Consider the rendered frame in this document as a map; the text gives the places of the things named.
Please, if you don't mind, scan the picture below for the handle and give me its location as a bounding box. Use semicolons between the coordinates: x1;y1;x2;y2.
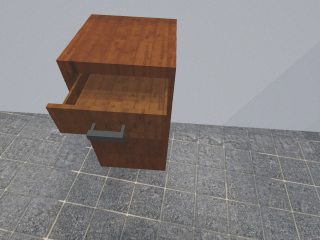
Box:
86;123;126;142

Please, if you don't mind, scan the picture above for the drawer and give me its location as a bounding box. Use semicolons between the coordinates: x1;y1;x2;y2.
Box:
45;73;169;140

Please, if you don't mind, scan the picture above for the cabinet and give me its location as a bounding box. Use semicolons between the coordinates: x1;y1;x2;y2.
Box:
56;14;177;171

